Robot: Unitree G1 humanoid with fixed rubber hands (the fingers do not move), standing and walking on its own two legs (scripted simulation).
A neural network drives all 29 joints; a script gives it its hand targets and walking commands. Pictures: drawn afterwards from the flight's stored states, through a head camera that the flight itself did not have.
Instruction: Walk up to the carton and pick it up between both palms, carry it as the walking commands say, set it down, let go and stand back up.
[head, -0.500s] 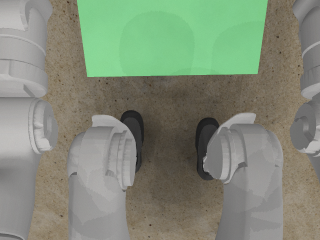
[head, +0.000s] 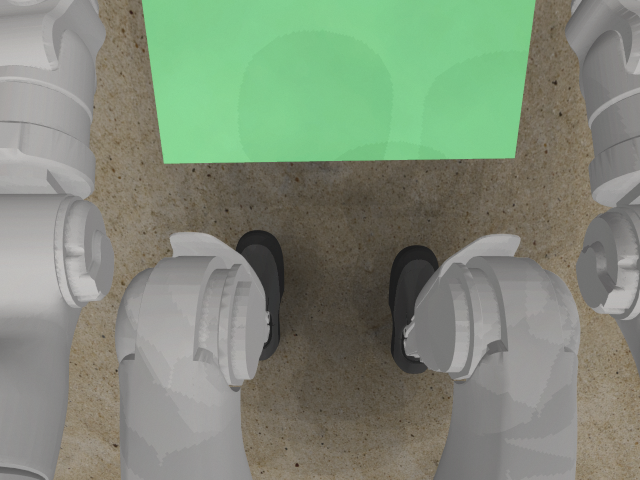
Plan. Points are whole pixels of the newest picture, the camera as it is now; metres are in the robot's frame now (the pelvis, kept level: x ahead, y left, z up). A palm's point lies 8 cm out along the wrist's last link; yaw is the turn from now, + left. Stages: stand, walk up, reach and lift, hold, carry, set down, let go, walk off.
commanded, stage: reach and lift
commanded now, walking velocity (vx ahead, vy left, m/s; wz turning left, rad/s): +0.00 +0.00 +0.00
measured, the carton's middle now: (333, 8) +0.53 +0.02 -0.22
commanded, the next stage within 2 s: none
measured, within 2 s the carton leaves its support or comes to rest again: leaves its support in 1.24 s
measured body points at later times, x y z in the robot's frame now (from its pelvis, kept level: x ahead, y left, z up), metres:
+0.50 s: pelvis +0.00 +0.00 +0.01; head +0.38 +0.01 +0.23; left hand +0.57 +0.21 -0.17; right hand +0.57 -0.17 -0.17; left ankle +0.12 +0.12 -0.31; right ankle +0.11 -0.12 -0.31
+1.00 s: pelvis -0.01 +0.00 +0.01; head +0.37 +0.01 +0.24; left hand +0.57 +0.21 -0.17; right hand +0.57 -0.16 -0.17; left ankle +0.12 +0.12 -0.31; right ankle +0.11 -0.12 -0.31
